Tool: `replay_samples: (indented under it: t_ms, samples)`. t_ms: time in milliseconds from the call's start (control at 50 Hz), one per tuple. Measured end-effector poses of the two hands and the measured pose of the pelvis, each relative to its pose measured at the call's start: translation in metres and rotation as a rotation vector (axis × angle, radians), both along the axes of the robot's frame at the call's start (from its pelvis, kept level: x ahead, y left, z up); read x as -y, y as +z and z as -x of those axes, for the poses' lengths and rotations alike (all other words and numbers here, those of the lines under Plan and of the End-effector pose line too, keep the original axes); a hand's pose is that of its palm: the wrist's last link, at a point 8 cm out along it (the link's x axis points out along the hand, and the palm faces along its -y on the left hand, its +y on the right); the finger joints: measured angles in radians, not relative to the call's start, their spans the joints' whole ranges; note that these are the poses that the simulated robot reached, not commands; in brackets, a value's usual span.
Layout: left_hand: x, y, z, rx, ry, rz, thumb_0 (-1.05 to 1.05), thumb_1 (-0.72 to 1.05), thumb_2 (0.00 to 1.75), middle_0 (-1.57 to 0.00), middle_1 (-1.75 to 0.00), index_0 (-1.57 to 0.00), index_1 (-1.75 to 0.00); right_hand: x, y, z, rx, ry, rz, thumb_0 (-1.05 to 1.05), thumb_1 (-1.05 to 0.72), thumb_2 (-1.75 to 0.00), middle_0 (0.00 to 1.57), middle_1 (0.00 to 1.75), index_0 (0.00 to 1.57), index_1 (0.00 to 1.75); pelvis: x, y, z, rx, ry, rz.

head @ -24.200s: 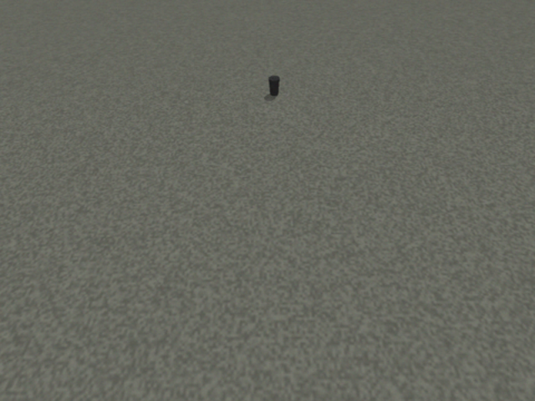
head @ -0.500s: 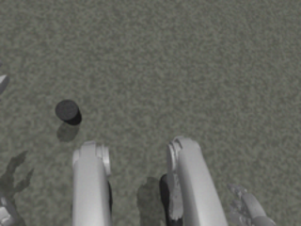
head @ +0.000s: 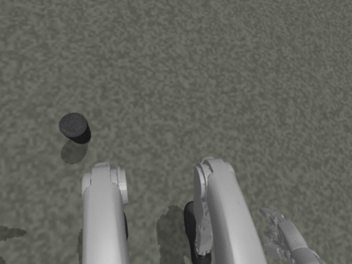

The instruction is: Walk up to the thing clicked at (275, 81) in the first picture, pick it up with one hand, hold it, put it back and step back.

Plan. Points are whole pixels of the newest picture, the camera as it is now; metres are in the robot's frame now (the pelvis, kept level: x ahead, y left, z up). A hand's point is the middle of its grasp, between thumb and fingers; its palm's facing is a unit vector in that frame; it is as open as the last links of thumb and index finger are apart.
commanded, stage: go down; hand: left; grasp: from the side
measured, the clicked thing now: (78, 130) +0.47 +0.27 -0.31
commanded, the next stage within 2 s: none
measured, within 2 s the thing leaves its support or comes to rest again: neither
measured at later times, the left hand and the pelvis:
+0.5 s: hand out of the picture +0.40 +0.42 +0.01, palm faces +0.24 -0.97 -0.09, open 17.5 cm; pelvis +0.00 +0.00 +0.00, yaw -1 degrees
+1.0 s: hand out of the picture +0.38 +0.44 +0.01, palm faces +0.24 -0.97 -0.07, open 17.6 cm; pelvis +0.00 +0.00 -0.01, yaw -1 degrees
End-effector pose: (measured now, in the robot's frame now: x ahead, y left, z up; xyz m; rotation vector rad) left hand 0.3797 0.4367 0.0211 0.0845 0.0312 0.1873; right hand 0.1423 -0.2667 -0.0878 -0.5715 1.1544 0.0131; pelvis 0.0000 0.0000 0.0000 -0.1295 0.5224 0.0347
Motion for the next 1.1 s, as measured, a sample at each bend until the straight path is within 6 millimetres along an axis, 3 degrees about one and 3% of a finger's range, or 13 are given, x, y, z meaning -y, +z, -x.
replay_samples:
  t_ms: [280, 1100]
  samples:
    - [-0.016, 0.000, 0.007, -0.008, 0.027, -0.011, -0.01, -0.59, 0.15, -0.02, -0.19, -0.06, -0.14, -0.003, 0.003, -0.001, 0.013, 0.020, 0.014, 0.00, -0.86, -0.88, 0.21, 0.30, 0.20, 0.30, -0.003, -0.002, 0.002, 0.007, -0.002, 0.011]
    - [-0.049, -0.004, 0.030, 0.003, 0.059, 0.012, -0.01, -0.61, 0.10, -0.04, -0.13, -0.06, -0.11, 0.002, -0.005, -0.010, 0.020, 0.084, 0.040, 0.00, -0.88, -0.89, 0.20, 0.30, 0.20, 0.30, -0.002, -0.013, 0.001, 0.017, -0.011, 0.020]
